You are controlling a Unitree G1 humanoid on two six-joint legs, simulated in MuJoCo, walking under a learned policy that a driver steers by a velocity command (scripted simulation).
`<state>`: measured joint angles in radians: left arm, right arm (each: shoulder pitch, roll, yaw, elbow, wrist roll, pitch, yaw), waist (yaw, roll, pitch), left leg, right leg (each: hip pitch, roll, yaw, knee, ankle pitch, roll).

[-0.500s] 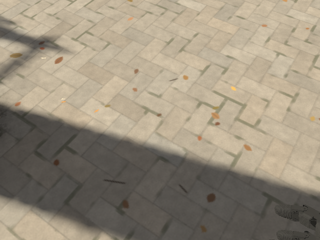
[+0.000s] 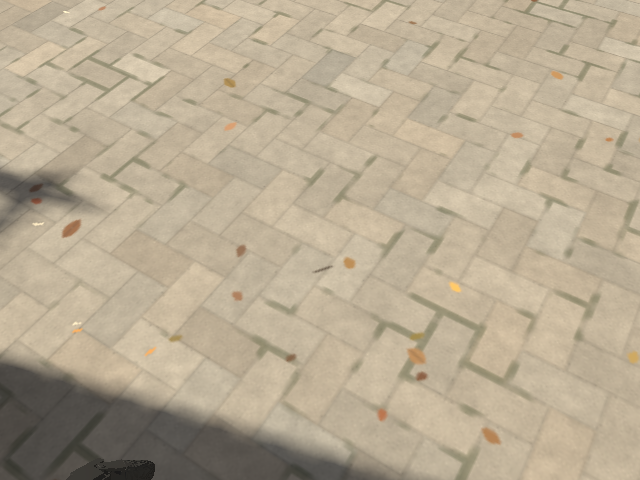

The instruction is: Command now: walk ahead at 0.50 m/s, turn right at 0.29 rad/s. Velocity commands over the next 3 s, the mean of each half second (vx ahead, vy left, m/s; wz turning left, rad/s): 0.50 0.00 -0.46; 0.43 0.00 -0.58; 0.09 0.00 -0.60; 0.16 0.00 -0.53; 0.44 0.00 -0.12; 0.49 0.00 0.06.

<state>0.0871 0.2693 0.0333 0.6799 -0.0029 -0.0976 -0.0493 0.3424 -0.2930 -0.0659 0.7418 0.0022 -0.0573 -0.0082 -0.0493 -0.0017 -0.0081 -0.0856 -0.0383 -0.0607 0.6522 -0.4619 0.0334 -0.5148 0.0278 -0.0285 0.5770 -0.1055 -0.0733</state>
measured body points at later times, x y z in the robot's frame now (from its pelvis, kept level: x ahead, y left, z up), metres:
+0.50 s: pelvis +0.27 -0.01 +0.01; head +0.30 -0.02 +0.46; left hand +0.37 +0.26 -0.11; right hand +0.46 -0.30 -0.04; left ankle +0.40 +0.07 -0.72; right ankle +0.11 -0.09 -0.71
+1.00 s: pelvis +0.48 -0.13 +0.00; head +0.51 -0.16 +0.44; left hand +0.80 -0.06 -0.07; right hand +0.34 -0.40 -0.13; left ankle +0.41 +0.07 -0.70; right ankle +0.53 -0.27 -0.72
